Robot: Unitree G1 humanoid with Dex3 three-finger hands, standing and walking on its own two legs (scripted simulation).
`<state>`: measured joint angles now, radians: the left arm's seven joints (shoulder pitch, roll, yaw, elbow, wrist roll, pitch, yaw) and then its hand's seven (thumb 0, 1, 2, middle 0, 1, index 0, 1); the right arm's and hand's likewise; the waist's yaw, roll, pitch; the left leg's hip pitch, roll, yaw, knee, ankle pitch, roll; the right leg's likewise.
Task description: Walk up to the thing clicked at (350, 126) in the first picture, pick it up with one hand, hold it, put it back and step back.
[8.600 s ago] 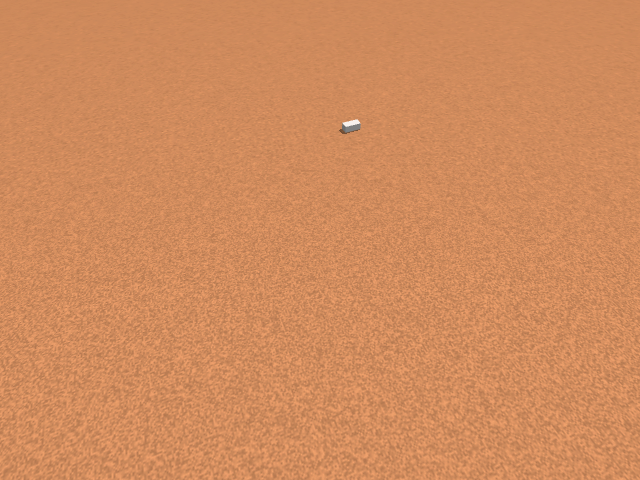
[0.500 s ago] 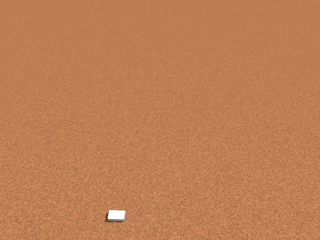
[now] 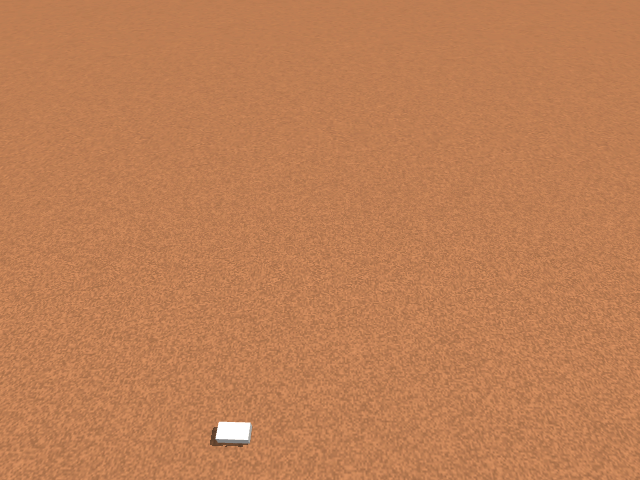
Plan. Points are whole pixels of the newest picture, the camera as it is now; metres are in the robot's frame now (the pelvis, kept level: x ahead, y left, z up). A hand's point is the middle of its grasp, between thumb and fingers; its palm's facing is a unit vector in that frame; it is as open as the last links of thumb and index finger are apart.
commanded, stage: stand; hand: left
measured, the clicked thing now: (234, 432) +0.40 +0.29 -0.76
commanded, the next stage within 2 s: none
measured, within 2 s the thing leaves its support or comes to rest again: neither
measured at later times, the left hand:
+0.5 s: hand out of the picture +0.07 +0.25 -0.16, palm faces -0.03 -0.94 -0.34, open 7.4 cm
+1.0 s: hand out of the picture +0.08 +0.25 -0.16, palm faces -0.03 -0.94 -0.34, open 7.4 cm
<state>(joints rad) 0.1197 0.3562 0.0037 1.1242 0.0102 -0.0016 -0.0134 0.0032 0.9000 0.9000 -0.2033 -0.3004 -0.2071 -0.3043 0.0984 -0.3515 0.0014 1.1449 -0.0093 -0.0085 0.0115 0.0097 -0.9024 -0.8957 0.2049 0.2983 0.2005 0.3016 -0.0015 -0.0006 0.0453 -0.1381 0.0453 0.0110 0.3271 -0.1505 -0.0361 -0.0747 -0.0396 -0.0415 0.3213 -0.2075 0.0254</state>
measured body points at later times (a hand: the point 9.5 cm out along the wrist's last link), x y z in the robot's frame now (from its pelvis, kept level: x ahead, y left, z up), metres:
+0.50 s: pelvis +0.00 +0.00 +0.00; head +0.01 +0.00 +0.45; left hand +0.07 +0.30 -0.13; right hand +0.08 -0.30 -0.13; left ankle +0.02 +0.14 -0.75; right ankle -0.02 -0.13 -0.75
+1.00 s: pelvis +0.01 +0.00 +0.00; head +0.02 +0.00 +0.45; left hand +0.08 +0.30 -0.13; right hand +0.08 -0.31 -0.13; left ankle +0.02 +0.14 -0.75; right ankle -0.02 -0.13 -0.75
